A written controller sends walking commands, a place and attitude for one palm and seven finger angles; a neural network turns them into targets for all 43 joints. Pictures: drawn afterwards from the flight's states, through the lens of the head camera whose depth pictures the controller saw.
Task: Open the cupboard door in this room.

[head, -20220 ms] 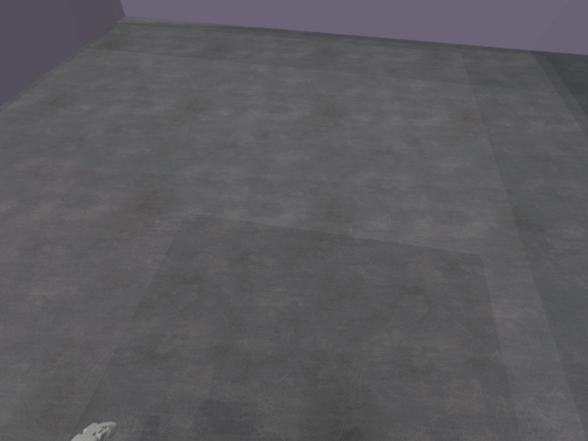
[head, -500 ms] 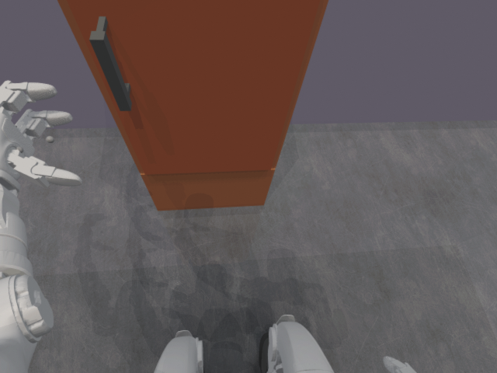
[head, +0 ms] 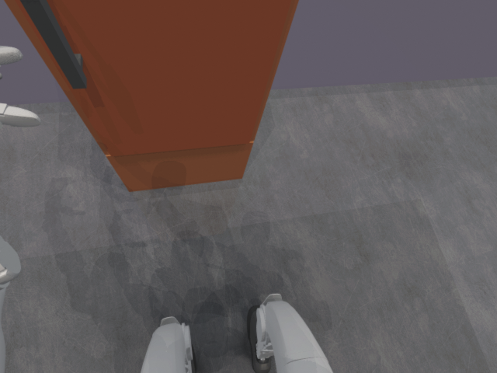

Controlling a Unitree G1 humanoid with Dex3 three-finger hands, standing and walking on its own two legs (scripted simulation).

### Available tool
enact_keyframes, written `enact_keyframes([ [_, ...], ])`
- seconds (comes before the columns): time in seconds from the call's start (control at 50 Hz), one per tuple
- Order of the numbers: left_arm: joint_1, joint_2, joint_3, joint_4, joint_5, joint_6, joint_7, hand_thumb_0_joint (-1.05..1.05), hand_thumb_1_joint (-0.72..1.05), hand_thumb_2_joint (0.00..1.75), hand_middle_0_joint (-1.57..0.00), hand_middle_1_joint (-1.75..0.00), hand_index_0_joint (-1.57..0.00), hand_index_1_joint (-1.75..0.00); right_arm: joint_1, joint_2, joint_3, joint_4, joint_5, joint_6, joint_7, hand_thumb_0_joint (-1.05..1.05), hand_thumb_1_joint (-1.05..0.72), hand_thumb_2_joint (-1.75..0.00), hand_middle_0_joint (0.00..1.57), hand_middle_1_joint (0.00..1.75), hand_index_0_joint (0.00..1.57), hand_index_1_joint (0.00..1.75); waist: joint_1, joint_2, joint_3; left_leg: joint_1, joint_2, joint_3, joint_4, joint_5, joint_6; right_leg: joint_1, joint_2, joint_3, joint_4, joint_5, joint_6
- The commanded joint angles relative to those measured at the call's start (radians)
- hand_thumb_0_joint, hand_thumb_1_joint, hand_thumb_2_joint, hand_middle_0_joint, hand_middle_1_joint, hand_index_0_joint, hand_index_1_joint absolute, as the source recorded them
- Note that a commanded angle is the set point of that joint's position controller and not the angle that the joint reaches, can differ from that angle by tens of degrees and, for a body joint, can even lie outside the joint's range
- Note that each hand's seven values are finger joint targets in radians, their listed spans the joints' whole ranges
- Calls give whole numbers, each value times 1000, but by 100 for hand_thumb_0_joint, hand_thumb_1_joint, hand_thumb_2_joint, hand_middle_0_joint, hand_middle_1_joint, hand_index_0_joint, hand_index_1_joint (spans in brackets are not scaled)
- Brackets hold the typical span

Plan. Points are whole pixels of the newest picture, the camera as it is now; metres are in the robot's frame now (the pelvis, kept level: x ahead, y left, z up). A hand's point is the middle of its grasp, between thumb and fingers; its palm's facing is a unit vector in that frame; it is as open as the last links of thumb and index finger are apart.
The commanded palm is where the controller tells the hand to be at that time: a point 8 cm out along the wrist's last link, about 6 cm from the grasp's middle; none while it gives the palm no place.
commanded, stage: move the hooked fingers beside the handle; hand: left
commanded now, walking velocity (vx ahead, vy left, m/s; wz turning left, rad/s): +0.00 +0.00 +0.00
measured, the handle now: (59, 35) +0.60 +0.22 +0.07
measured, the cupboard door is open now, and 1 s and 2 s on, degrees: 0 0 0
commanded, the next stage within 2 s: slide the fingers in behind the handle in 0.92 s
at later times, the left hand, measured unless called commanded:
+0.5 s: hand (13, 62) +0.56 +0.27 +0.06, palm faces +0.06 -1.00 -0.03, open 14.0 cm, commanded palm +0.54 +0.31 +0.07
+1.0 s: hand (8, 68) +0.54 +0.27 +0.07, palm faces +0.06 -1.00 -0.04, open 14.0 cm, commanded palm +0.53 +0.31 +0.06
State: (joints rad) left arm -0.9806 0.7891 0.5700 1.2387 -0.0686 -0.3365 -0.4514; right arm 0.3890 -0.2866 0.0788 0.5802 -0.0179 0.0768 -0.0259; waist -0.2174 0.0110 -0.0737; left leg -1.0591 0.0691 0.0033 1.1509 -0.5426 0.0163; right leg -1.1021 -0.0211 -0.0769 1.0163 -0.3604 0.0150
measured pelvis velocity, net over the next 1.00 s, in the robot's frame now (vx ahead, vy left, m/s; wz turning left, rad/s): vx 0.01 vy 0.00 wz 0.00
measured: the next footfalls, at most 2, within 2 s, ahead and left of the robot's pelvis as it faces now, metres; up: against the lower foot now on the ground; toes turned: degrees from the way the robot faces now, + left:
none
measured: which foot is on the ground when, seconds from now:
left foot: down 0.00-1.00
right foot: down 0.00-1.00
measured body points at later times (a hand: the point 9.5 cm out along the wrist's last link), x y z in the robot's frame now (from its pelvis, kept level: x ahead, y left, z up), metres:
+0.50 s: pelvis +0.01 +0.00 +0.00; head +0.21 +0.04 +0.40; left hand +0.55 +0.33 +0.07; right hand -0.01 -0.26 -0.10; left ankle -0.01 +0.10 -0.65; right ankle +0.06 -0.14 -0.65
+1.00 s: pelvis +0.01 +0.00 +0.00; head +0.19 +0.03 +0.41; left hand +0.53 +0.33 +0.07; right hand +0.01 -0.27 -0.10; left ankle -0.01 +0.10 -0.65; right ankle +0.06 -0.14 -0.65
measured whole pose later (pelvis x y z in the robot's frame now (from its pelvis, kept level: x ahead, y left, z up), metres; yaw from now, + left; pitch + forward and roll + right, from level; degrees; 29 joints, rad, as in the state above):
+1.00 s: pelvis +0.01 +0.00 +0.00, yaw +0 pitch +27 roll -5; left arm -0.99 0.79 0.56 1.23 -0.05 -0.34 -0.43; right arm 0.36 -0.28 0.08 0.56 -0.02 0.12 -0.01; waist -0.22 0.02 -0.07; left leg -1.07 0.08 -0.02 1.15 -0.56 0.01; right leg -1.10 -0.01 -0.09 1.01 -0.38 0.01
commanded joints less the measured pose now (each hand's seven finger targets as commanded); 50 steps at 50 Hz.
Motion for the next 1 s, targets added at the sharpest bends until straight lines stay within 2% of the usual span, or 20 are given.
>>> enact_keyframes([
  [0.0, -442, 383, 46, -180, 1, -57, 13, 0, -50, 30, -30, -120, -30, -120, 205, -210, -70, -34, -9, 3, -15, 0, -90, -90, 20, 30, 20, 30, -5, 213, -524, 281, -23, -63, -130, 478, 8, 311, 57, 33, -60, 244, -28],
  [0.08, -478, 392, 36, -181, 19, -58, 15, 0, -50, 30, -30, -120, -30, -120, 225, -211, -68, -31, -14, 12, -10, 0, -90, -90, 20, 30, 20, 30, -17, 283, -574, 346, -17, -74, -117, 547, -1, 270, 61, 24, -51, 258, -32],
  [0.14, -436, 369, 19, -123, 20, -32, 8, 0, -50, 30, -30, -120, -30, -120, 229, -212, -61, -36, -13, 22, -7, 0, -90, -90, 20, 30, 20, 30, -26, 232, -523, 304, -15, -76, -119, 537, 3, 268, 62, 18, -56, 258, -29],
  [0.22, -411, 382, 36, -172, 18, -29, -1, 0, -50, 30, -30, -120, -30, -120, 239, -210, -66, -47, -14, 37, -1, 0, -90, -90, 20, 30, 20, 30, -6, 270, -585, 339, -13, -74, -116, 591, 0, 284, 62, 18, -48, 291, -30],
  [0.3, -439, 369, 38, -207, 9, -40, 12, 0, -50, 30, -30, -120, -30, -120, 243, -210, -70, -43, -16, 43, 4, 0, -90, -90, 20, 30, 20, 30, -16, 256, -585, 355, -10, -82, -113, 600, -1, 266, 66, 15, -47, 287, -30],
  [0.34, -461, 362, 39, -256, 10, -52, 26, 0, -50, 30, -30, -120, -30, -120, 246, -207, -76, -36, -20, 45, 7, 0, -90, -90, 20, 30, 20, 30, -13, 302, -612, 400, -8, -83, -111, 632, -7, 254, 65, 14, -49, 287, -31],
  [0.38, -450, 359, 46, -265, 11, -57, 36, 0, -50, 30, -30, -120, -30, -120, 253, -206, -80, -30, -20, 47, 11, 0, -90, -90, 20, 30, 20, 30, -14, 305, -635, 436, -5, -89, -104, 686, -10, 249, 69, 13, -48, 309, -32],
  [0.46, -424, 345, 41, -260, 15, -47, 43, 0, -50, 30, -30, -120, -30, -120, 246, -200, -78, -34, -19, 50, 12, 0, -90, -90, 20, 30, 20, 30, -10, 298, -605, 403, -9, -78, -108, 670, -2, 287, 68, 17, -52, 337, -33],
  [0.5, -396, 409, 84, -284, 19, -48, 45, 0, -50, 30, -30, -120, -30, -120, 246, -202, -80, -41, -20, 50, 11, 0, -90, -90, 20, 30, 20, 30, 11, 290, -637, 397, -10, -75, -113, 691, -3, 346, 68, 21, -52, 374, -32],
  [0.52, -365, 362, 55, -272, 17, -44, 42, 0, -50, 30, -30, -120, -30, -120, 241, -194, -79, -45, -16, 51, 14, 0, -90, -90, 20, 30, 20, 30, 10, 301, -620, 404, -12, -70, -117, 705, -3, 342, 68, 22, -59, 382, -32],
  [0.54, -357, 327, 35, -268, 9, -42, 39, 0, -50, 30, -30, -120, -30, -120, 240, -191, -79, -44, -14, 52, 16, 0, -90, -90, 20, 30, 20, 30, 1, 264, -594, 390, -10, -65, -119, 683, 2, 340, 70, 20, -67, 380, -29],
  [0.62, -362, 334, 42, -247, -10, -45, 28, 0, -50, 30, -30, -120, -30, -120, 229, -196, -79, -44, -10, 51, 11, 0, -90, -90, 20, 30, 20, 30, -5, 226, -549, 338, -15, -54, -128, 611, 8, 368, 71, 28, -76, 372, -27],
  [0.66, -342, 342, 56, -263, -11, -56, 27, 0, -50, 30, -30, -120, -30, -120, 229, -195, -83, -53, -11, 46, 10, 0, -90, -90, 20, 30, 20, 30, 10, 256, -584, 351, -19, -51, -126, 628, 7, 383, 70, 31, -66, 391, -34],
  [0.74, -331, 296, 20, -221, -15, -58, 22, 0, -50, 30, -30, -120, -30, -120, 222, -193, -81, -46, -8, 44, 10, 0, -90, -90, 20, 30, 20, 30, -3, 205, -535, 319, -21, -48, -130, 577, 10, 373, 70, 31, -77, 363, -28],
  [0.76, -365, 282, 5, -228, -19, -65, 17, 0, -50, 30, -30, -120, -30, -120, 219, -192, -80, -43, -7, 43, 8, 0, -90, -90, 20, 30, 20, 30, -16, 224, -523, 329, -20, -48, -125, 576, 11, 350, 70, 31, -74, 360, -31],
  [0.84, -399, 290, -1, -224, -15, -69, 15, 0, -50, 30, -30, -120, -30, -120, 215, -194, -78, -35, -8, 39, 4, 0, -90, -90, 20, 30, 20, 30, -19, 224, -537, 324, -21, -53, -122, 550, 9, 339, 67, 31, -69, 330, -28],
  [0.88, -403, 316, 20, -244, -16, -79, 16, 0, -50, 30, -30, -120, -30, -120, 217, -197, -80, -32, -9, 37, 3, 0, -90, -90, 20, 30, 20, 30, -6, 265, -583, 357, -22, -56, -114, 584, 3, 335, 67, 32, -61, 339, -32],
  [0.94, -402, 333, 25, -215, -4, -70, 25, 0, -50, 30, -30, -120, -30, -120, 207, -196, -76, -36, -8, 36, 2, 0, -90, -90, 20, 30, 20, 30, -9, 228, -550, 302, -24, -54, -114, 536, 9, 348, 66, 33, -60, 323, -29],
  [0.96, -409, 321, 14, -214, -2, -70, 25, 0, -50, 30, -30, -120, -30, -120, 210, -195, -74, -38, -9, 35, 1, 0, -90, -90, 20, 30, 20, 30, -14, 257, -550, 321, -23, -56, -110, 554, 8, 322, 66, 30, -54, 325, -34],
  [0.98, -424, 335, 19, -215, 0, -68, 26, 0, -50, 30, -30, -120, -30, -120, 211, -198, -73, -32, -9, 36, 1, 0, -90, -90, 20, 30, 20, 30, -16, 241, -558, 317, -21, -59, -108, 546, 8, 322, 65, 30, -55, 319, -30],
])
